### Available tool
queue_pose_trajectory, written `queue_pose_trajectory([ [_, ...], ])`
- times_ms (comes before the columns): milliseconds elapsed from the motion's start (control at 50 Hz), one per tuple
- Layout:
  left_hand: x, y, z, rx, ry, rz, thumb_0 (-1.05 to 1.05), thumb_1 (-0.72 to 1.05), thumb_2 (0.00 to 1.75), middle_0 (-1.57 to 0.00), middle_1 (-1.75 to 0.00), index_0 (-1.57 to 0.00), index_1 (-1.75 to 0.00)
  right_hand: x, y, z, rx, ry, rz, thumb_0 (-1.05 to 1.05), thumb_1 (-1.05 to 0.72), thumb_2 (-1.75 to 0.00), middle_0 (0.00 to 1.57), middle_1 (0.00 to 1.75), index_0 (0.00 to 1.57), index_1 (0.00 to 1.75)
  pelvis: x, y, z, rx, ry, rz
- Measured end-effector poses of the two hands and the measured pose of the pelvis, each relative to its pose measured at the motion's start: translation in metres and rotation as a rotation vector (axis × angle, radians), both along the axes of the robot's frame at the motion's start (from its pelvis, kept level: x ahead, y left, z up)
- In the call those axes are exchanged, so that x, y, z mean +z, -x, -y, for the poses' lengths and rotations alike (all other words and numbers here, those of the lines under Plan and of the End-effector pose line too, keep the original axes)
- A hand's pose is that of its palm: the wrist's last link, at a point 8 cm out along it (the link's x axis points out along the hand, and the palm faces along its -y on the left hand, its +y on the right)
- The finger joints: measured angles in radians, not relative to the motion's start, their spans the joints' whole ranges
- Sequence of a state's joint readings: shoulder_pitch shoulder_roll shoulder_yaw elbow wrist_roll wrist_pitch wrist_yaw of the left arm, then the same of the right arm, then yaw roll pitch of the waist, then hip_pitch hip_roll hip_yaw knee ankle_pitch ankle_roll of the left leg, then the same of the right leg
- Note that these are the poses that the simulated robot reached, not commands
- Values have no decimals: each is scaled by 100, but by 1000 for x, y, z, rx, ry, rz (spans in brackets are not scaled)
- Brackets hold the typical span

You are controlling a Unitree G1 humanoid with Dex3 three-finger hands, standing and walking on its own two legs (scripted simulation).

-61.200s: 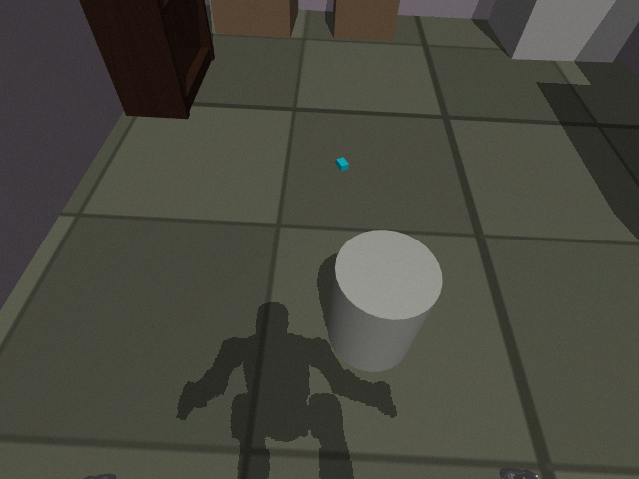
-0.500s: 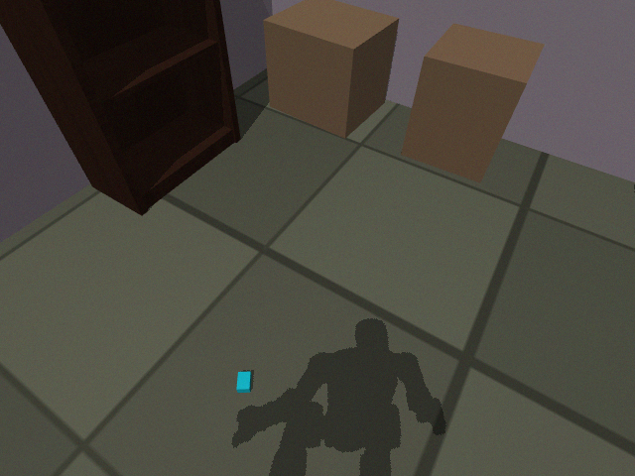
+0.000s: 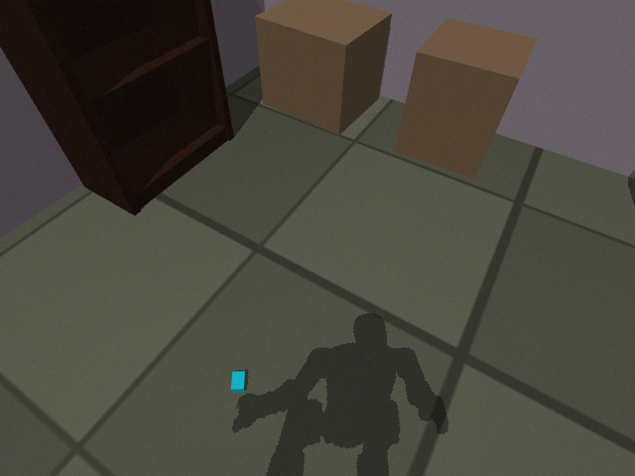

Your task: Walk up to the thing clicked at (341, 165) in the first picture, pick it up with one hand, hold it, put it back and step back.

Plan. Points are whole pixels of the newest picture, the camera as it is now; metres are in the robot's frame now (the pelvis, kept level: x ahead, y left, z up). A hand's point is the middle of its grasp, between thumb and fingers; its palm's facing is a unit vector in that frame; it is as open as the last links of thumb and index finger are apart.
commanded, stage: stand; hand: left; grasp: from above
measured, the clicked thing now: (238, 381) +0.47 +0.22 -0.77
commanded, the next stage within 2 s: step back in 1.20 s
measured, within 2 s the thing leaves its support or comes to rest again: neither
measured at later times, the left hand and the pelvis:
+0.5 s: hand out of the picture +0.08 +0.24 -0.16, palm faces +0.01 -0.94 -0.34, open 7.4 cm; pelvis +0.00 +0.00 +0.00, yaw +0 degrees
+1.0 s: hand out of the picture +0.08 +0.24 -0.16, palm faces +0.00 -0.94 -0.34, open 7.4 cm; pelvis +0.01 +0.00 +0.00, yaw +0 degrees
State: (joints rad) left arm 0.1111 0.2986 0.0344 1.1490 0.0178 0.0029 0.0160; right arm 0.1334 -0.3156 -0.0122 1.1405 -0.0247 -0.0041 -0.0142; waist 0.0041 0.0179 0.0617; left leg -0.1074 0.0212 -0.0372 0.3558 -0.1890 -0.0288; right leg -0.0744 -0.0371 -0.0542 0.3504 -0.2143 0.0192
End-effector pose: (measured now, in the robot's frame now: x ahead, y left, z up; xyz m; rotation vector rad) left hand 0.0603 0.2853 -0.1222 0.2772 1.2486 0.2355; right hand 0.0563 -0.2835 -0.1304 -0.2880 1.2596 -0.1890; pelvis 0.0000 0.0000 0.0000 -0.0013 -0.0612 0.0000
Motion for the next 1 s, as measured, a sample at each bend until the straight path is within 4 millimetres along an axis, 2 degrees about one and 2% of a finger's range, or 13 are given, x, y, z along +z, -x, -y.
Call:
queue_pose_trajectory([
  [460, 2, -7, -1, -13, -3, 1, 1, 91, 90, -20, -30, -20, -30, 4, -13, 7, 9, 6, 13, 1, -90, -89, 20, 30, 20, 30, 1, -4, 3, -2, 0, -12],
  [1000, 4, -15, -3, -30, -8, 3, 1, 91, 90, -20, -30, -20, -30, 5, -14, 11, 9, 8, 6, 1, -90, -90, 20, 30, 20, 30, 1, -8, 4, -5, -4, -20],
])
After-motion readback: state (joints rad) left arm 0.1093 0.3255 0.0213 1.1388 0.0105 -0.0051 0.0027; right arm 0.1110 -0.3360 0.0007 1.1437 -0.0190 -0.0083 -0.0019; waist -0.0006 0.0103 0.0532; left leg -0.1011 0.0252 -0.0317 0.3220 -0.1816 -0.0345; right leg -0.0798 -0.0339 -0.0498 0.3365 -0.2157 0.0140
